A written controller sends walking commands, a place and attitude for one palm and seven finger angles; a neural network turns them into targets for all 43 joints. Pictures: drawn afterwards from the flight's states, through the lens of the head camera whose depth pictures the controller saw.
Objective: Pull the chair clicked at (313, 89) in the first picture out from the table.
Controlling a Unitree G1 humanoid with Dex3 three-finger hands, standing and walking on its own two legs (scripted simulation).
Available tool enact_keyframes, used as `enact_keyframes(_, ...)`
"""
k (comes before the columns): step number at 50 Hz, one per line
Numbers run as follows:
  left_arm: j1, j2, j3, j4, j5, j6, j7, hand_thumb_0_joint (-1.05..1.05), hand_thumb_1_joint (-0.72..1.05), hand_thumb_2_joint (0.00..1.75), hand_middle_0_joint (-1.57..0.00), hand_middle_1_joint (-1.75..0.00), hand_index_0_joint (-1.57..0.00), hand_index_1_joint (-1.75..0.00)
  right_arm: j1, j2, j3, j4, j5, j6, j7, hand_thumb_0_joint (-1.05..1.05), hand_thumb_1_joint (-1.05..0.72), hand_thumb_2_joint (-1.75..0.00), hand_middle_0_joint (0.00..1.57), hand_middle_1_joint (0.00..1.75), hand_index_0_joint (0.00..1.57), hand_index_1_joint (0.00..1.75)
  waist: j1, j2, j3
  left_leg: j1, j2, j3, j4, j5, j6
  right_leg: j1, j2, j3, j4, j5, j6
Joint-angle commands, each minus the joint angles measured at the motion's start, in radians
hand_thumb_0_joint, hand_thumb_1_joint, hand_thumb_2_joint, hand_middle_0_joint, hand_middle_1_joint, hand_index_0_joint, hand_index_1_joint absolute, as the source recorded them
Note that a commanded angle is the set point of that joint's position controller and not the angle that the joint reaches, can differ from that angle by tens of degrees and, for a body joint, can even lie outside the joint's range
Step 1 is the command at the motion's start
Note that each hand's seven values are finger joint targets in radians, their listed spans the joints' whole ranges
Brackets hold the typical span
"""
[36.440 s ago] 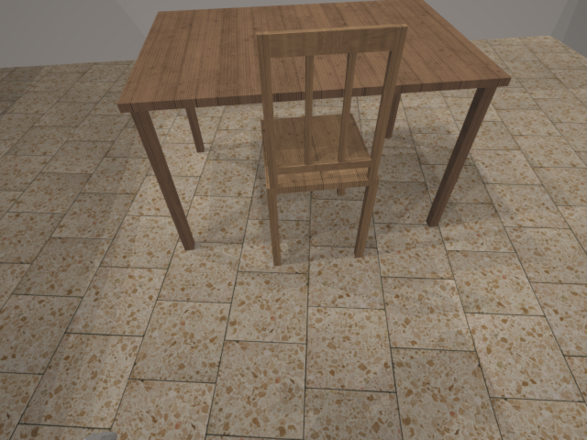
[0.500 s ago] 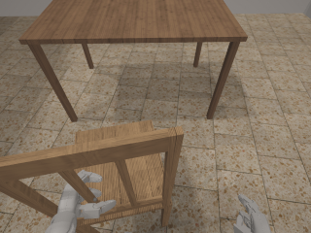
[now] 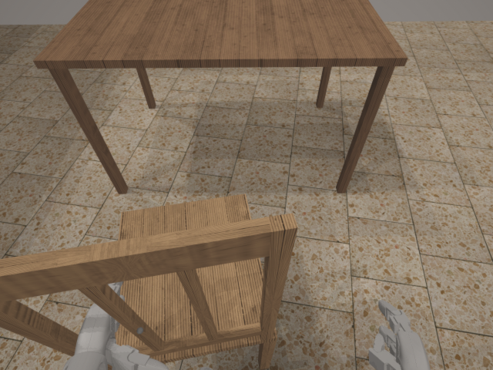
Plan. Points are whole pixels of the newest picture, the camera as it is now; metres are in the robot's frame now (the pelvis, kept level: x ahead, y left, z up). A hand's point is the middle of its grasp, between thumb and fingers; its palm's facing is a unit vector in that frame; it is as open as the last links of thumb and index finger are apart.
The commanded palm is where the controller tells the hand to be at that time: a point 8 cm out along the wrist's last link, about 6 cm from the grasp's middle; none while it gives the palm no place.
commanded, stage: draw the fingers out of the gap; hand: left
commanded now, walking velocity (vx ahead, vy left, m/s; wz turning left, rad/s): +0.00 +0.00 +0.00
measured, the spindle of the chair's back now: (133, 322) +0.21 +0.19 -0.02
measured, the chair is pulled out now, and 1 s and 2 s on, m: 0.67 0.67 0.67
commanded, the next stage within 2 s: draw the hand back to the body in 0.80 s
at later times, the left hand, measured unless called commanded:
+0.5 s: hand out of the picture +0.13 +0.18 -0.03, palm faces +0.10 -0.98 -0.19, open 17.5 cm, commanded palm +0.09 +0.23 -0.01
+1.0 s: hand out of the picture +0.07 +0.17 -0.02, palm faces +0.14 -0.98 -0.13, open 17.5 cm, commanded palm +0.03 +0.23 +0.01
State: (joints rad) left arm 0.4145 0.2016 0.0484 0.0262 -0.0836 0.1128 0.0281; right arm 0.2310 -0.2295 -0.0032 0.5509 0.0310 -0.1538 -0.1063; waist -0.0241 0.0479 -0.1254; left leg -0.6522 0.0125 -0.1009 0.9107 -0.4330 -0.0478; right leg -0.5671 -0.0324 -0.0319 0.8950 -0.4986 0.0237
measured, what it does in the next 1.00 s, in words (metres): stands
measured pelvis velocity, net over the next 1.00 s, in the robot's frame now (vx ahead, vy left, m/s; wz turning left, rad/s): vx -0.02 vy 0.01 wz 0.00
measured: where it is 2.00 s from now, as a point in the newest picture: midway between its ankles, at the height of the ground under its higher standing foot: outside the picture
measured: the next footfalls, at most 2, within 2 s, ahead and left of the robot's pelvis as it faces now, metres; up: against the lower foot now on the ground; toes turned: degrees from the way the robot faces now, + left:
none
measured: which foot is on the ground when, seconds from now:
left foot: down 0.00-1.00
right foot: down 0.00-1.00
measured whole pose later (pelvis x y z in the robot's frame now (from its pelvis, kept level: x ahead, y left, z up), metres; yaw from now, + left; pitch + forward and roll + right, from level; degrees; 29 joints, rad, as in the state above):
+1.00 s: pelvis -0.02 +0.01 -0.03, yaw +0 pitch +12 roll -3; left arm 0.95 0.19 0.00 -0.32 -0.12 -0.01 -0.01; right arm 0.24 -0.18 -0.05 0.49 0.06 -0.14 -0.14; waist 0.01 0.05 -0.20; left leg -0.80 0.02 -0.13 1.09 -0.49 -0.05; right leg -0.69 -0.02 -0.05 1.05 -0.55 0.02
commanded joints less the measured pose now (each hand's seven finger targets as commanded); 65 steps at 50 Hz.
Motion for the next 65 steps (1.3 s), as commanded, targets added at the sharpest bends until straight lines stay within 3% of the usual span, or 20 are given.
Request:
enact_keyframes(1,0.003,0.11,0.053,-0.215,-0.005,-0.057,0.001,0.0,-0.55,0.2,0.0,0.0,0.0,0.0,-0.05,-0.113,-0.042,-0.163,0.005,-0.046,-0.014,0.0,-0.9,-0.9,0.2,0.3,0.2,0.3,-0.018,-0.037,-0.145,0.143,-0.007,0.071,-0.087,0.321,0.075,0.044,0.002,-0.049,-0.131,0.396,-0.015)
enact_keyframes(3,-0.001,0.13,0.081,-0.195,-0.01,-0.056,0.002,0.0,-0.55,0.2,0.0,0.0,0.0,0.0,-0.048,-0.114,-0.044,-0.157,0.004,-0.044,-0.018,0.0,-0.9,-0.9,0.2,0.3,0.2,0.3,-0.015,-0.041,-0.13,0.123,-0.009,0.068,-0.085,0.302,0.076,0.042,0.005,-0.048,-0.136,0.377,-0.019)
enact_keyframes(8,0.144,0.101,0.046,-0.273,-0.005,-0.061,0.001,0.0,-0.55,0.2,0.0,0.0,0.0,0.0,-0.071,-0.097,-0.051,-0.18,0.01,-0.047,-0.013,0.0,-0.9,-0.9,0.2,0.3,0.2,0.3,0.004,0.0,-0.147,0.131,-0.006,0.065,-0.093,0.299,0.072,0.043,0.004,-0.055,-0.126,0.342,-0.026)
enact_keyframes(11,0.193,0.086,0.029,-0.302,0.0,-0.06,0.016,0.0,-0.55,0.2,0.0,0.0,0.0,0.0,-0.074,-0.093,-0.051,-0.188,0.011,-0.045,-0.013,0.0,-0.9,-0.9,0.2,0.3,0.2,0.3,-0.004,-0.034,-0.117,0.106,-0.006,0.06,-0.091,0.25,0.072,0.008,0.008,-0.061,-0.125,0.289,-0.022)
enact_keyframes(13,0.195,0.109,0.045,-0.321,0.005,-0.064,0.025,0.0,-0.55,0.2,0.0,0.0,0.0,0.0,-0.076,-0.094,-0.054,-0.186,0.009,-0.044,-0.018,0.0,-0.9,-0.9,0.2,0.3,0.2,0.3,-0.004,-0.033,-0.103,0.082,-0.008,0.055,-0.088,0.219,0.073,-0.005,0.012,-0.062,-0.123,0.248,-0.026)
enact_keyframes(15,0.206,0.095,0.026,-0.351,0.011,-0.072,0.027,0.0,-0.55,0.2,0.0,0.0,0.0,0.0,-0.077,-0.092,-0.05,-0.198,0.009,-0.045,-0.018,0.0,-0.9,-0.9,0.2,0.3,0.2,0.3,-0.005,-0.003,-0.103,0.084,-0.009,0.054,-0.085,0.194,0.073,-0.03,0.012,-0.063,-0.115,0.212,-0.026)
enact_keyframes(21,0.278,0.074,-0.009,-0.396,0.015,-0.08,0.025,0.0,-0.55,0.2,0.0,0.0,0.0,0.0,-0.081,-0.085,-0.048,-0.21,0.012,-0.049,-0.024,0.0,-0.9,-0.9,0.2,0.3,0.2,0.3,-0.008,-0.017,-0.098,0.061,-0.012,0.045,-0.069,0.151,0.076,-0.065,0.017,-0.066,-0.104,0.156,-0.028)
enact_keyframes(23,0.291,0.102,0.016,-0.412,0.016,-0.077,0.025,0.0,-0.55,0.2,0.0,0.0,0.0,0.0,-0.082,-0.087,-0.052,-0.209,0.012,-0.046,-0.028,0.0,-0.9,-0.9,0.2,0.3,0.2,0.3,-0.001,-0.007,-0.109,0.049,-0.012,0.043,-0.065,0.134,0.077,-0.063,0.018,-0.063,-0.103,0.132,-0.031)
enact_keyframes(26,0.308,0.076,-0.02,-0.43,0.019,-0.069,0.023,0.0,-0.55,0.2,0.0,0.0,0.0,0.0,-0.088,-0.083,-0.043,-0.223,0.013,-0.046,-0.027,0.0,-0.9,-0.9,0.2,0.3,0.2,0.3,-0.006,-0.002,-0.083,0.037,-0.014,0.038,-0.065,0.099,0.077,-0.088,0.02,-0.067,-0.099,0.094,-0.03)
enact_keyframes(31,0.408,0.065,-0.023,-0.45,0.02,-0.057,0.022,0.0,-0.55,0.2,0.0,0.0,0.0,0.0,-0.098,-0.071,-0.049,-0.235,0.016,-0.037,-0.025,0.0,-0.9,-0.9,0.2,0.3,0.2,0.3,0.007,-0.016,-0.086,0.021,-0.016,0.042,-0.055,0.108,0.077,-0.083,0.022,-0.066,-0.091,0.106,-0.031)
enact_keyframes(33,0.45,0.093,0.011,-0.455,0.022,-0.054,0.026,0.0,-0.55,0.2,0.0,0.0,0.0,0.0,-0.096,-0.067,-0.056,-0.232,0.014,-0.028,-0.027,0.0,-0.9,-0.9,0.2,0.3,0.2,0.3,0.019,-0.029,-0.101,0.007,-0.017,0.042,-0.047,0.126,0.078,-0.065,0.024,-0.066,-0.084,0.125,-0.035)
enact_keyframes(37,0.499,0.082,0.001,-0.49,0.019,-0.072,0.011,0.0,-0.55,0.2,0.0,0.0,0.0,0.0,-0.101,-0.058,-0.061,-0.241,0.019,-0.021,-0.03,0.0,-0.9,-0.9,0.2,0.3,0.2,0.3,0.015,0.0,-0.083,0.0,-0.018,0.051,-0.03,0.116,0.079,-0.094,0.027,-0.058,-0.079,0.119,-0.034)
enact_keyframes(46,0.637,0.076,-0.005,-0.532,0.012,-0.124,-0.021,0.0,-0.55,0.2,0.0,0.0,0.0,0.0,-0.097,-0.049,-0.079,-0.25,0.027,-0.019,-0.039,0.0,-0.9,-0.9,0.2,0.3,0.2,0.3,0.021,-0.016,-0.092,-0.033,-0.023,0.052,0.007,0.127,0.084,-0.119,0.037,-0.058,-0.046,0.134,-0.037)
enact_keyframes(47,0.565,0.028,-0.007,-0.626,-0.069,-0.215,-0.047,0.0,-0.55,0.2,0.0,0.0,0.0,0.0,-0.084,-0.046,-0.075,-0.24,0.028,-0.042,-0.04,0.0,-0.9,-0.9,0.2,0.3,0.2,0.3,0.009,-0.036,-0.077,-0.043,-0.029,0.055,0.031,0.145,0.082,-0.141,0.045,-0.069,-0.041,0.152,-0.036)
enact_keyframes(49,0.576,0.096,0.056,-0.62,-0.079,-0.284,-0.063,0.0,-0.55,0.2,0.0,0.0,0.0,0.0,-0.073,-0.049,-0.084,-0.213,0.031,-0.062,-0.043,0.0,-0.9,-0.9,0.2,0.3,0.2,0.3,0.025,-0.015,-0.122,-0.031,-0.026,0.057,0.039,0.161,0.081,-0.131,0.049,-0.058,-0.031,0.161,-0.042)
enact_keyframes(51,0.588,0.092,0.062,-0.635,-0.092,-0.334,-0.082,0.0,-0.55,0.2,0.0,0.0,0.0,0.0,-0.078,-0.038,-0.082,-0.205,0.038,-0.076,-0.039,0.0,-0.9,-0.9,0.2,0.3,0.2,0.3,0.033,0.027,-0.127,-0.022,-0.028,0.061,0.036,0.164,0.078,-0.131,0.049,-0.059,-0.022,0.152,-0.043)
enact_keyframes(55,0.547,0.111,0.115,-0.573,-0.124,-0.435,-0.134,0.0,-0.55,0.2,0.0,0.0,0.0,0.0,-0.101,-0.032,-0.087,-0.173,0.046,-0.082,-0.026,0.0,-0.9,-0.9,0.2,0.3,0.2,0.3,0.031,-0.015,-0.091,-0.058,-0.021,0.054,0.051,0.136,0.071,-0.146,0.053,-0.053,-0.014,0.123,-0.041)
enact_keyframes(59,0.499,0.127,0.144,-0.556,-0.182,-0.531,-0.23,0.0,-0.55,0.2,0.0,0.0,0.0,0.0,-0.133,-0.038,-0.078,-0.174,0.054,-0.098,-0.006,0.0,-0.9,-0.9,0.2,0.3,0.2,0.3,0.037,0.003,-0.105,-0.066,-0.02,0.052,0.059,0.123,0.067,-0.124,0.046,-0.03,-0.014,0.102,-0.042)
enact_keyframes(61,0.494,0.139,0.176,-0.538,-0.224,-0.549,-0.278,0.0,-0.55,0.2,0.0,0.0,0.0,0.0,-0.146,-0.046,-0.077,-0.179,0.062,-0.106,-0.003,0.0,-0.9,-0.9,0.2,0.3,0.2,0.3,0.041,-0.019,-0.113,-0.051,-0.015,0.048,0.055,0.109,0.064,-0.107,0.045,-0.018,-0.027,0.086,-0.041)
enact_keyframes(65,0.476,0.16,0.221,-0.578,-0.247,-0.465,-0.274,0.0,-0.55,0.2,0.0,0.0,0.0,0.0,-0.161,-0.045,-0.064,-0.206,0.072,-0.109,-0.013,0.0,-0.9,-0.9,0.2,0.3,0.2,0.3,0.054,0.007,-0.103,0.002,-0.011,0.043,-0.002,0.073,0.064,-0.059,0.041,-0.017,-0.069,0.044,-0.04)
